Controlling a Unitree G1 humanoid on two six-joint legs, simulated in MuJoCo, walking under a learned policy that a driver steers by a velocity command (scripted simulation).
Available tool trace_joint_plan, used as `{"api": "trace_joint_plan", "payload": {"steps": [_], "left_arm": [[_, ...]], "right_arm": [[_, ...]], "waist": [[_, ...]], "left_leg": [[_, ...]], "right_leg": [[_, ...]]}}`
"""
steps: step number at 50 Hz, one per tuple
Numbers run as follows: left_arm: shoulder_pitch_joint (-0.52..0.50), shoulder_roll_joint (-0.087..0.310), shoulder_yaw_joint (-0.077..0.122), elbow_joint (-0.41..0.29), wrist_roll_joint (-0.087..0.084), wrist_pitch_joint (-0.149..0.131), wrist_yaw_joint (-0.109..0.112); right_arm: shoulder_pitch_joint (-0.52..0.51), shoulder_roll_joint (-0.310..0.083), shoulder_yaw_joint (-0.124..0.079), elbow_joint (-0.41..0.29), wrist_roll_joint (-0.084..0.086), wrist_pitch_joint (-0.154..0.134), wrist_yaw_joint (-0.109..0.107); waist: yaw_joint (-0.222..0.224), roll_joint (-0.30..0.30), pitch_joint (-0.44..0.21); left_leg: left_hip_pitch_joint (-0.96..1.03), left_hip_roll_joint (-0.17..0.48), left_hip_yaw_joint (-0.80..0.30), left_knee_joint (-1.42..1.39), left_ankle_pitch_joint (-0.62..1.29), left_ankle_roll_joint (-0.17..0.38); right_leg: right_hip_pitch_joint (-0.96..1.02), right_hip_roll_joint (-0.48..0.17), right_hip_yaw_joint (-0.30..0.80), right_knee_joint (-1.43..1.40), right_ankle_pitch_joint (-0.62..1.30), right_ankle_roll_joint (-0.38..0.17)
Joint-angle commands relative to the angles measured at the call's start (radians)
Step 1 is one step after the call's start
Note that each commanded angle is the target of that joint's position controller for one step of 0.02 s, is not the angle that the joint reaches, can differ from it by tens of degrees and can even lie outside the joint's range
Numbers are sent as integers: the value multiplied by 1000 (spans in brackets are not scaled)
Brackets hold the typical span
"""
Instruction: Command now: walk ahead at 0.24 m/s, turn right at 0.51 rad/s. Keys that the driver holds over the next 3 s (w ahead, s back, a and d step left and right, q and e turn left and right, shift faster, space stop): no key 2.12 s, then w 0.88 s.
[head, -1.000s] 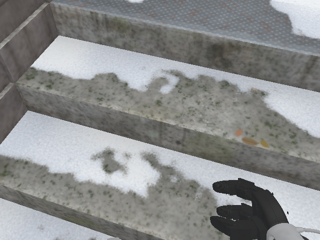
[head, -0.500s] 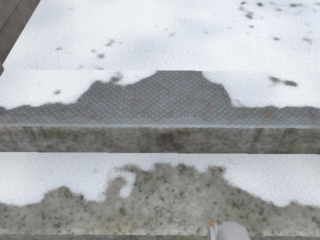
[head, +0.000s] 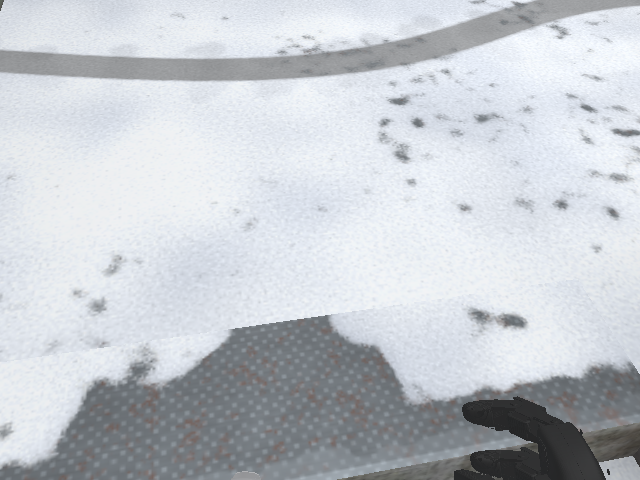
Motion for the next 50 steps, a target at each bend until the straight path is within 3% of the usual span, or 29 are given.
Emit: {"api": "trace_joint_plan", "payload": {"steps": [1, 2, 3, 4, 5, 6, 7, 8, 9, 10, 12, 13, 15, 17, 19, 21, 22, 23, 24, 26, 29, 30, 32, 35, 36, 37, 38, 41, 50], "left_arm": [[-310, 371, 86, -250, -92, -57, 1], [-303, 356, 105, -272, -94, -65, -4], [-63, 121, 66, -252, -18, -69, -15], [-48, 123, 87, -212, -39, -27, -29], [-123, 126, 107, -236, -48, 0, -24], [-167, 154, 116, -217, -61, 12, -16], [-110, 141, 103, -174, -29, 21, -2], [-139, 105, 81, -173, 2, 29, 2], [-176, 78, 63, -178, 9, 39, 1], [-167, 72, 55, -157, -1, 45, -4], [-199, 133, 59, -143, -31, 40, -32], [-260, 171, 63, -171, -28, 33, -41], [-336, 237, 75, -195, -18, 25, -23], [-326, 218, 71, -193, -13, 35, -30], [-403, 203, 68, -189, -12, 42, -29], [-386, 203, 71, -190, -22, 32, -33], [-384, 222, 77, -202, -35, 15, -23], [-403, 218, 77, -226, -43, -4, -13], [-553, 283, 81, -279, -81, -18, -15], [-540, 258, 87, -249, -79, -13, -18], [-495, 225, 87, -211, -56, -4, -3], [-298, 121, 54, -168, -53, 29, 58], [-273, 133, 55, -153, -60, 45, 91], [-297, 164, 60, -160, -52, 55, 92], [-499, 189, 72, -221, -50, 37, 23], [-507, 195, 71, -215, -52, 33, -7], [-468, 199, 78, -195, -47, 31, -17], [-437, 202, 87, -159, -43, 20, -8], [-468, 188, 89, -146, -49, 12, 3]], "right_arm": [[124, -125, -51, -44, 13, 0, 24], [285, -229, -93, 4, 4, -4, 14], [467, -342, -111, 62, -16, -13, 10], [569, -352, -118, 48, -75, 15, 29], [524, -347, -119, 94, -44, -24, 22], [345, -277, -110, 98, -8, -45, 29], [237, -176, -91, 129, 23, -53, 26], [194, -68, -67, 163, 26, -64, 21], [129, 0, -54, 167, 28, -71, 7], [80, 21, -51, 158, 29, -80, -8], [40, -8, -61, 143, 15, -86, -22], [43, -53, -67, 139, 10, -92, -17], [89, -124, -84, 141, 12, -93, -4], [53, -114, -69, 123, 37, -100, 34], [180, -175, -93, 158, 56, -104, 49], [210, -166, -89, 186, 42, -106, 80], [162, -110, -69, 172, 53, -107, 103], [186, -95, -66, 182, 62, -102, 113], [339, -98, -75, 200, 44, -104, 97], [264, -166, -95, 187, 25, -95, 73], [238, -119, -98, 175, 42, -88, 74], [365, -94, -95, 223, 6, -57, -9], [325, -113, -93, 235, 15, -35, -54], [301, -121, -92, 242, 14, -28, -54], [166, -70, -85, 172, 56, -49, 47], [191, -78, -89, 177, 53, -55, 87], [233, -100, -100, 189, 43, -60, 97], [282, -109, -108, 203, 31, -65, 87], [302, -95, -117, 191, 36, -57, 74]], "waist": [[-257, -46, -16], [-280, -13, -110], [-168, 312, -492], [-258, 452, -450], [-204, 309, -165], [-139, 244, 4], [-71, 149, -17], [-28, 21, 4], [12, -19, 36], [20, 18, 18], [-3, 60, -32], [-7, 14, -29], [-44, 33, -37], [-3, -7, 27], [-71, 66, 107], [-54, 108, 140], [-37, 63, 98], [-46, 67, 73], [-173, -44, 38], [-128, -24, 76], [-92, 5, 81], [-95, 17, 46], [-66, 26, 81], [-75, 38, 78], [-67, 41, 95], [-85, 37, 81], [-81, 37, 104], [-77, 16, 91], [-69, 13, 82]], "left_leg": [[857, -124, 189, -303, 214, -72], [953, -145, 119, -576, 248, -46], [1395, 154, -493, -665, 879, 317], [1299, 360, -1113, -1054, 644, 464], [1052, 305, -1014, -1138, 194, 348], [874, 237, -780, -1083, -50, 268], [773, 210, -575, -1030, 1, 222], [689, 166, -436, -1002, -11, 173], [616, 106, -328, -1030, -28, 111], [605, 69, -255, -1047, 25, 81], [601, 48, -165, -1078, 220, 77], [625, 45, -107, -1105, 254, 78], [721, 81, -119, -1141, 186, 95], [693, 68, -38, -1182, 56, 33], [710, 54, -54, -1190, -138, 37], [658, 114, -93, -1148, -194, 43], [730, 107, -85, -1096, -113, 35], [777, 102, -79, -1046, -2, 24], [863, 18, 26, -1027, 71, -11], [959, -26, 114, -974, 76, -24], [948, -14, 93, -1027, 156, -2], [999, 41, 8, -1117, 282, -36], [1029, 41, 4, -1123, 399, -49], [1069, 36, 20, -1140, 382, -43], [1035, -10, 89, -1090, 249, -46], [1043, -15, 95, -1092, 212, -42], [1034, -18, 95, -1096, 219, -32], [1035, -20, 94, -1084, 223, -20], [1015, -11, 87, -1067, 299, -18]], "right_leg": [[-462, -152, 70, -143, 1237, -162], [-255, -107, 46, 67, 1316, -105], [-428, 24, 65, 485, 763, -30], [-587, 186, 152, 1031, 24, 1], [-722, 128, 179, 1239, 170, -33], [-823, 67, 116, 1288, 230, -42], [-754, 6, 60, 1264, 262, -57], [-711, -43, 24, 1176, 262, -61], [-662, -92, 3, 1054, 217, -53], [-620, -109, -10, 1009, 215, -33], [-558, -97, -24, 1089, 229, 1], [-553, -98, -43, 1013, 254, 24], [-566, -116, -26, 915, 242, 72], [-409, -181, -116, 584, 138, 120], [-307, -148, -208, 272, 84, 158], [-140, -136, -226, 226, 211, 102], [-124, -146, -216, 107, 299, 64], [-88, -159, -207, 50, 345, 23], [-130, -179, -128, 11, 394, -75], [-256, -181, -95, -76, 112, -93], [-183, -152, -144, -44, 154, -59], [-93, -141, -163, -4, 348, -11], [-55, -139, -186, -10, 438, 21], [-25, -152, -171, -39, 433, 17], [-86, -149, -207, -46, 303, -18], [-108, -145, -195, -52, 248, -34], [-126, -149, -196, -60, 246, -46], [-114, -139, -213, -44, 248, -48], [-71, -130, -228, -6, 337, -35]]}}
